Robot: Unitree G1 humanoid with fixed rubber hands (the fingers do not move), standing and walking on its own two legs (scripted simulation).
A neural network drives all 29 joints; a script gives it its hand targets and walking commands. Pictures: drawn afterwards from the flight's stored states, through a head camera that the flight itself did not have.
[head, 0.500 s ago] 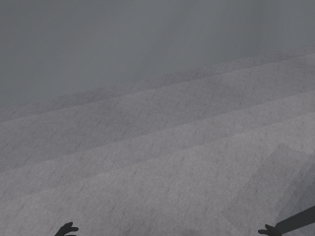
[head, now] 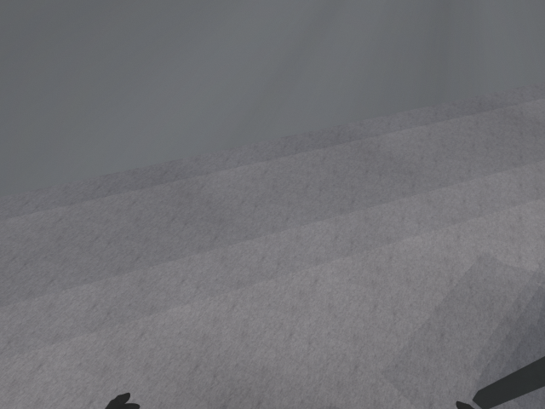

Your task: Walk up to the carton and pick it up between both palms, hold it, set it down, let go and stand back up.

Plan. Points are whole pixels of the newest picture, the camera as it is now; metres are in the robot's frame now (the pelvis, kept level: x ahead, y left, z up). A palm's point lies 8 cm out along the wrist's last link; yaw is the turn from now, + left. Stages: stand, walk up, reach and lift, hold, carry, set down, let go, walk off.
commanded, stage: stand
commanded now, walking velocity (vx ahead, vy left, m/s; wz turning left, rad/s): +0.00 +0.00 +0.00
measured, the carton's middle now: out of the picture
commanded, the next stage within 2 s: walk up in 0.56 s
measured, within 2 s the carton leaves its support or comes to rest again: neither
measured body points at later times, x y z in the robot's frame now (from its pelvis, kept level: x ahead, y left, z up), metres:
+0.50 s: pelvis +0.00 +0.00 +0.02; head +0.00 +0.01 +0.47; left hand +0.09 +0.29 -0.11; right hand +0.10 -0.28 -0.10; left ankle +0.00 +0.12 -0.71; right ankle +0.00 -0.13 -0.71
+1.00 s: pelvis -0.02 -0.03 +0.01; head +0.01 -0.03 +0.46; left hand +0.11 +0.28 -0.10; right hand +0.06 -0.36 -0.10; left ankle +0.00 +0.12 -0.71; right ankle -0.02 -0.15 -0.68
